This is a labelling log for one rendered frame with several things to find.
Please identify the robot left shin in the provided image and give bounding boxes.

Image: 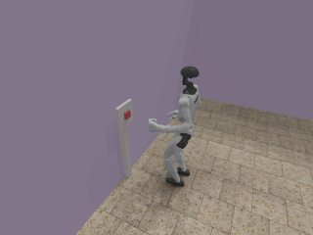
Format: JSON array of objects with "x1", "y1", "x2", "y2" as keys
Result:
[{"x1": 162, "y1": 159, "x2": 180, "y2": 182}]

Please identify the robot right foot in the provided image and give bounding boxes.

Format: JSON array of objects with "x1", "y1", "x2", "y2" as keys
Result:
[{"x1": 177, "y1": 167, "x2": 190, "y2": 176}]

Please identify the right robot hand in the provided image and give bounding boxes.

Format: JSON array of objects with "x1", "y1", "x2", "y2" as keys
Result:
[{"x1": 167, "y1": 110, "x2": 179, "y2": 120}]

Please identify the panel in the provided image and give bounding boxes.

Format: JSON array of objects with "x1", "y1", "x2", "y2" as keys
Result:
[{"x1": 115, "y1": 99, "x2": 134, "y2": 178}]

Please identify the left robot forearm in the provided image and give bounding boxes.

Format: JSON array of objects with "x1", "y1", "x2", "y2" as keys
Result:
[{"x1": 156, "y1": 123, "x2": 190, "y2": 134}]

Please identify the robot left upper arm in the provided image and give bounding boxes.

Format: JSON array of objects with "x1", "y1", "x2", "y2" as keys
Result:
[{"x1": 178, "y1": 95, "x2": 192, "y2": 130}]

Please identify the button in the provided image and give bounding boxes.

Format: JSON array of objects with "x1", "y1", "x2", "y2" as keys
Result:
[{"x1": 124, "y1": 110, "x2": 131, "y2": 120}]

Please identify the left robot hand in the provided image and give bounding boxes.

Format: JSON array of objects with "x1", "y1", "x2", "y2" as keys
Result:
[{"x1": 148, "y1": 118, "x2": 158, "y2": 132}]

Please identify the robot right upper arm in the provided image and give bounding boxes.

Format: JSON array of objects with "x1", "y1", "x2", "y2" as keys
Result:
[{"x1": 194, "y1": 84, "x2": 201, "y2": 109}]

